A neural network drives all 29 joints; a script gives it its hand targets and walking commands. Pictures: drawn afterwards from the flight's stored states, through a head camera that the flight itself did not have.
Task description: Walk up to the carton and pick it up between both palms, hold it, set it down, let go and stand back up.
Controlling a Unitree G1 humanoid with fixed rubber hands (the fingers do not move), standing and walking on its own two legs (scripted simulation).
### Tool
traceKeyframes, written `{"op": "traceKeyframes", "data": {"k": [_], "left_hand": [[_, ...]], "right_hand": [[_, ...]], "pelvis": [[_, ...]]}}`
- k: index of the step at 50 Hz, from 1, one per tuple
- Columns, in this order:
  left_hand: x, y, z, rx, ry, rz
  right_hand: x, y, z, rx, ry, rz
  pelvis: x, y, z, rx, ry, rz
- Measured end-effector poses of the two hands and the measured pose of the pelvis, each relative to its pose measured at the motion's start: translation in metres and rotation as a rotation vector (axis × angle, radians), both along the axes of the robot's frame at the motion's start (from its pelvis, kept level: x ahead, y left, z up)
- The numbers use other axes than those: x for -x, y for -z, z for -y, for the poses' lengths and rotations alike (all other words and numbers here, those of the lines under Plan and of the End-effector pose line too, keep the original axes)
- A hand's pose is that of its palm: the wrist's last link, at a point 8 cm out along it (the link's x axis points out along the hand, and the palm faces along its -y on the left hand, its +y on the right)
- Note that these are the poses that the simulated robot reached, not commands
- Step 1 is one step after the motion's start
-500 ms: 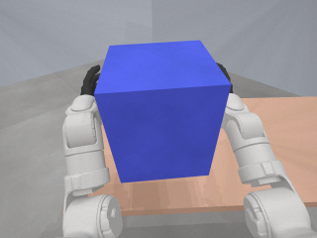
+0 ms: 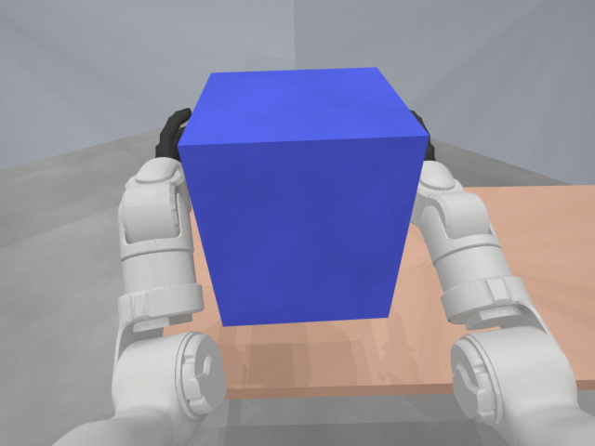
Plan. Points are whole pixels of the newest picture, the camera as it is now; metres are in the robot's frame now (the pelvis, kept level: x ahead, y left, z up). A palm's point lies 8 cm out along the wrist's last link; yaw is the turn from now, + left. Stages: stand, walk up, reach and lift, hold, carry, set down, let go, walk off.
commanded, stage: hold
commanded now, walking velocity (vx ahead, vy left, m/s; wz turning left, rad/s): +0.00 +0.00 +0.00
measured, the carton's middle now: (300, 196) +0.36 +0.01 +0.24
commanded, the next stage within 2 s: none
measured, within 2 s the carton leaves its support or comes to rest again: neither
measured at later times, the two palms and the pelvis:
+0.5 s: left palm (170, 170) +0.37 +0.17 +0.27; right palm (413, 168) +0.38 -0.14 +0.26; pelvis +0.00 +0.00 +0.00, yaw +1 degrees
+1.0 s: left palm (171, 171) +0.37 +0.17 +0.27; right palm (413, 169) +0.38 -0.14 +0.26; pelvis +0.01 +0.01 +0.00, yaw +0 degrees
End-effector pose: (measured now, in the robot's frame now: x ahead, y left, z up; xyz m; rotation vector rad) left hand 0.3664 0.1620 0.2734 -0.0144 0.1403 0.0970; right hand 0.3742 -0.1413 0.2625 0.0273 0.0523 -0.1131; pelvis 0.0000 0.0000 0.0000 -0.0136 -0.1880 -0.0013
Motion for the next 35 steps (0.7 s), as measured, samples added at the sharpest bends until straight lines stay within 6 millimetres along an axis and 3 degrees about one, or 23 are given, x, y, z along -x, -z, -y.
{"op": "traceKeyframes", "data": {"k": [35], "left_hand": [[-0.0028,0.0035,-0.0045,-0.003,0.009,0.010]], "right_hand": [[-0.0015,0.0021,-0.0042,-0.006,0.005,0.001]], "pelvis": [[-0.0052,0.0000,-0.0044,0.006,-0.004,-0.002]]}}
